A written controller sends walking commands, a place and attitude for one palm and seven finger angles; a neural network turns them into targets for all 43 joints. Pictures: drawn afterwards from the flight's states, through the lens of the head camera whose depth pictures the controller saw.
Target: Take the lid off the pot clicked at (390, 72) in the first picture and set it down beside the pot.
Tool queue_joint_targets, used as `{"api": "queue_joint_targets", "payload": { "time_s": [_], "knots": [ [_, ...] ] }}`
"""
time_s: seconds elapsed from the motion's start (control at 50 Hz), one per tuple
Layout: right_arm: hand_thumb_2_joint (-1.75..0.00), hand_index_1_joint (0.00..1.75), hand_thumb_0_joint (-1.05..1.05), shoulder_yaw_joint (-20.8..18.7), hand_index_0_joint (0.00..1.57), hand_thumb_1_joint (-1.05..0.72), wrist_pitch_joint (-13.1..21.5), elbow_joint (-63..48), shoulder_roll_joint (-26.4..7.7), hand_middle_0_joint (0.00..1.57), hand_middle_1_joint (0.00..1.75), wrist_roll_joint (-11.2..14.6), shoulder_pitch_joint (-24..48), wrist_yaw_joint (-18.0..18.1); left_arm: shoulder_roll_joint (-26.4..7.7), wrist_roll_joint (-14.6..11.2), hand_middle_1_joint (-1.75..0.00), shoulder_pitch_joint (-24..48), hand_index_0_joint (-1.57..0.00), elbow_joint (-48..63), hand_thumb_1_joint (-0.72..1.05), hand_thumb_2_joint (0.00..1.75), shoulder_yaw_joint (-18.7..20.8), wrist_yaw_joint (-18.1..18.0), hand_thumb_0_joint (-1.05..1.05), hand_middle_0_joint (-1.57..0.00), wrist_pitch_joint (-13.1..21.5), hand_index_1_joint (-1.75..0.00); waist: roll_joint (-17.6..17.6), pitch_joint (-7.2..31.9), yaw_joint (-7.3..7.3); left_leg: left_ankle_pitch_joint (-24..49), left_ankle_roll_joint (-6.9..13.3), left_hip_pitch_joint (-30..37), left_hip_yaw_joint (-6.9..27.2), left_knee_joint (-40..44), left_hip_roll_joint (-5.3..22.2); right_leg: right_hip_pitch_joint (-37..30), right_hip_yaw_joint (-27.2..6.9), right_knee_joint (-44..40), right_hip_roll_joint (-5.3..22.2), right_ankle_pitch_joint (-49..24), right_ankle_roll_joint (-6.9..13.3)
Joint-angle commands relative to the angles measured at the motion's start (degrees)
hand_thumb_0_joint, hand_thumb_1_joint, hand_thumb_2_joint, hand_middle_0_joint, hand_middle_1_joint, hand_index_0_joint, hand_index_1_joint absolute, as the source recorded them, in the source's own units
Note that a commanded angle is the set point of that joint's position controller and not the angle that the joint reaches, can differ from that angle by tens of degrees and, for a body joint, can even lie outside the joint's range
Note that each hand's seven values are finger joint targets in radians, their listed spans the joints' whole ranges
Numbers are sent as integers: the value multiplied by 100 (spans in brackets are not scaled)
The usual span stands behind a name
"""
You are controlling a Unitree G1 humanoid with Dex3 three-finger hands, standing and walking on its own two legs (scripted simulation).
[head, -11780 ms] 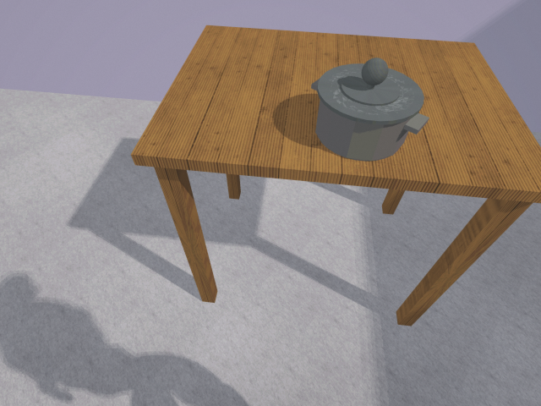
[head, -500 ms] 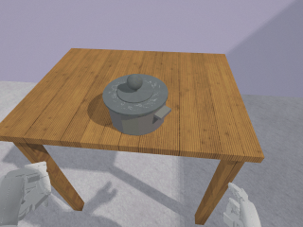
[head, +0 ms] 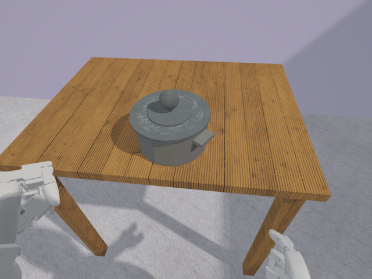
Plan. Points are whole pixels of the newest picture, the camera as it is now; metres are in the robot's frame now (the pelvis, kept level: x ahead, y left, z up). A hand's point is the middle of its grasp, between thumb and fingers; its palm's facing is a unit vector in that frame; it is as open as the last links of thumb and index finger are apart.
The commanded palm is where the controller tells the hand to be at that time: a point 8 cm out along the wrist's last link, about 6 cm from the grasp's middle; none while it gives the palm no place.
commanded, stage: reach forward and open the fingers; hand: left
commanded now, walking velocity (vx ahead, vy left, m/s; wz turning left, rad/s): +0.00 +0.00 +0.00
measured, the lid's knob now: (168, 99) +0.47 +0.11 +0.16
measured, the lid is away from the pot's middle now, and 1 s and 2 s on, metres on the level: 0.00 0.00 0.00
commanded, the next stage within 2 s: move the open hand above the knob in 1.30 s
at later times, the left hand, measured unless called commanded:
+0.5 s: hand (41, 178) +0.21 +0.27 +0.18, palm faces -0.02 +0.00 -1.00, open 4.4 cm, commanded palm +0.18 +0.27 +0.24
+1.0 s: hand (45, 139) +0.25 +0.27 +0.23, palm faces +0.03 +0.02 -1.00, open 9.6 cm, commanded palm +0.21 +0.26 +0.29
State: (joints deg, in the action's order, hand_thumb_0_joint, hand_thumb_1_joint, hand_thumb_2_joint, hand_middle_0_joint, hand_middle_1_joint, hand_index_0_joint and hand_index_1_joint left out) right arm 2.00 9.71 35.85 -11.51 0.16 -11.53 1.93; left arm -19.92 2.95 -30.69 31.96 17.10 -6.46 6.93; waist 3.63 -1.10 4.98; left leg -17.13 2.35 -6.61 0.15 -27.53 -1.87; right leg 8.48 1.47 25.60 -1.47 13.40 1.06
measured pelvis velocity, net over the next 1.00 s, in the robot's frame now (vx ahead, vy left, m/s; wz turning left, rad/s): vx -0.05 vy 0.01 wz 0.01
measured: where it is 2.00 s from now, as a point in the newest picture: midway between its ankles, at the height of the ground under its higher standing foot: outside the picture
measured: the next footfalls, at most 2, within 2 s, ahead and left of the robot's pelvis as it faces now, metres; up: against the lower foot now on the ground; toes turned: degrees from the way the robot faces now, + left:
none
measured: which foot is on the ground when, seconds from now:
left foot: down 0.00-1.00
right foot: down 0.00-1.00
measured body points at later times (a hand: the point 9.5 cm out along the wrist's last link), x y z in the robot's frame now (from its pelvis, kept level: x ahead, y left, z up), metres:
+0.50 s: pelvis -0.02 +0.00 +0.00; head -0.02 -0.05 +0.45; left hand +0.20 +0.27 +0.23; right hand +0.22 -0.20 -0.09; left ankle -0.02 +0.09 -0.74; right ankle +0.01 -0.11 -0.74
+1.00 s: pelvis -0.05 +0.01 +0.00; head -0.06 -0.04 +0.45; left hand +0.24 +0.26 +0.28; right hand +0.17 -0.20 -0.09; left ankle -0.02 +0.09 -0.74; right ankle +0.01 -0.11 -0.74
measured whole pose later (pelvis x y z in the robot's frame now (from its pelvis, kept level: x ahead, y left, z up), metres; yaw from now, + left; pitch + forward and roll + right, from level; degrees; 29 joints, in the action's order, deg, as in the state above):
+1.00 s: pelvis -0.05 +0.01 +0.00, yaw +1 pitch -3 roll +0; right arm 2.7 -1.7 32.4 -16.7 4.1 -7.4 0.0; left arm -43.7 40.1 14.1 10.6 5.6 24.1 -6.8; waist 7.1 -0.8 4.3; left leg -11.6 3.5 -12.5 -0.2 -26.6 -4.3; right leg 15.1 1.3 27.0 1.1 9.5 0.1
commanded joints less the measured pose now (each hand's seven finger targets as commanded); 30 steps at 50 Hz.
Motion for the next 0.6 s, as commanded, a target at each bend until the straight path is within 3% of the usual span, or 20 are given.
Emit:
{"api": "queue_joint_targets", "payload": {
  "time_s": [0.0,0.02,0.04,0.08,0.12,0.16,0.18,0.22,0.3,0.32,0.38,0.4,0.42,0.44,0.5,0.52,0.54,0.58],
  "knots": [
    [-90,30,0,-209,20,-90,-306,-1482,-808,20,30,-14,1239,-83,-1686,1803,-139,935,-128,1865,81,96,365,-454,0,-128,-582,-139,580,280,-27,1430,-293,-944,18,408,218,305,21,26,211,-539,146],
    [-90,30,0,-239,20,-90,-429,-1406,-792,20,30,-63,1107,-123,-1828,2400,-136,893,-127,1569,78,98,392,-468,0,-127,-738,-136,511,299,68,1240,-274,-997,-8,442,203,333,-33,76,168,-302,178],
    [-90,30,0,-277,20,-90,-625,-1424,-835,20,30,-60,1131,-150,-1946,2749,-132,331,-126,1176,75,100,508,-438,0,-126,-957,-132,269,394,163,1167,-209,-1008,-38,396,182,261,-97,49,129,-250,187],
    [-90,30,0,-258,20,-90,-989,-1601,-957,20,30,0,1318,-194,-2303,3240,-125,425,-125,1304,69,105,524,-286,0,-125,-1278,-125,131,738,168,1247,-152,-929,-84,295,127,109,-246,60,143,-452,180],
    [-90,30,0,-240,20,-90,-1163,-1734,-1002,20,30,77,1475,-225,-2648,3595,-118,963,-123,1491,62,109,513,-78,0,-123,-1444,-118,29,1155,117,1281,-126,-873,-42,231,141,9,-268,113,173,-532,138],
    [-90,30,0,-259,20,-90,-1259,-1641,-1017,20,30,157,1488,-202,-2785,3782,-111,1045,-122,881,56,113,442,184,0,-122,-1573,-111,-208,1108,80,1241,-71,-800,41,256,145,45,-264,19,213,-500,70],
    [-90,30,0,-274,20,-90,-1267,-1601,-1046,20,30,192,1507,-197,-2922,3858,-107,1216,-121,835,53,115,422,339,0,-121,-1602,-107,-60,1175,67,1263,-62,-718,69,278,160,29,-287,-7,242,-539,47],
    [-90,30,0,-267,20,-90,-1216,-1631,-1015,20,30,257,1564,-192,-3063,3820,-100,1457,-119,875,46,119,367,676,0,-119,-1583,-100,-47,1408,77,1485,-39,-652,94,254,144,-139,-203,30,270,-827,-4],
    [-90,30,0,-268,20,-90,-1102,-1536,-1044,20,30,356,1628,-169,-3344,3657,-86,1708,-115,390,33,128,438,1276,0,-115,-1561,-86,-332,1076,-7,1776,-16,-525,170,270,124,-120,-177,-102,212,-1275,-46],
    [-90,30,0,-237,20,-90,-1108,-1455,-1037,20,30,311,1501,-133,-3474,3694,-83,2240,-114,344,30,130,362,1439,0,-114,-1501,-83,-276,1077,-30,1733,0,-636,156,360,100,-118,-72,-137,277,-1174,-83],
    [-90,30,0,-233,20,-90,-1003,-1375,-1036,20,30,311,1440,-70,-3654,3677,-72,2808,-111,78,19,136,320,1794,0,-111,-1433,-72,-150,882,-53,1685,17,-562,202,450,69,-27,-33,-252,266,-1061,-103],
    [-90,30,0,-230,20,-90,-928,-1477,-1056,20,30,357,1591,-97,-3740,3635,-68,2825,-110,198,16,138,403,1879,0,-110,-1425,-68,63,1007,-66,1871,17,-356,216,338,47,-86,-102,-212,201,-1268,-49],
    [-90,30,0,-191,20,-90,-951,-1393,-1018,20,30,298,1476,-71,-3921,3683,-65,3279,-109,214,12,140,378,2013,0,-109,-1371,-65,175,1207,-33,1870,24,-440,198,417,18,-190,-47,-241,269,-1197,-79],
    [-90,30,0,-207,20,-90,-927,-1365,-1006,20,30,299,1436,-60,-3901,3672,-61,3254,-108,-49,9,142,389,2095,0,-108,-1359,-61,75,1152,-27,1858,18,-409,194,436,24,-196,-33,-250,253,-1163,-80],
    [-90,30,0,-199,20,-90,-831,-1466,-1042,20,30,328,1583,-114,-3994,3647,-51,3416,-104,23,-1,149,446,2303,0,-104,-1347,-51,323,1315,-34,2089,9,-165,265,351,-1,-216,-76,-208,174,-1362,-13],
    [-90,30,0,-173,20,-90,-883,-1351,-1015,20,30,285,1484,-109,-4122,3693,-47,3984,-103,52,-4,151,378,2421,0,-103,-1302,-47,308,1507,-35,2022,3,-257,220,448,-29,-290,-8,-244,230,-1251,-60],
    [-90,30,0,-186,20,-90,-878,-1367,-1003,20,30,294,1418,-96,-3919,3647,-44,3814,-102,-443,-7,153,269,2481,0,-102,-1331,-44,63,1209,-36,1841,2,-359,206,477,-10,-158,27,-277,216,-1086,-74],
    [-90,30,0,-181,20,-90,-887,-1347,-1055,20,30,323,1442,-95,-3922,3627,-36,4164,-99,-556,-14,157,173,2576,0,-99,-1340,-36,18,988,-62,1534,-6,-431,239,593,8,20,74,-351,194,-786,-88]
  ]
}}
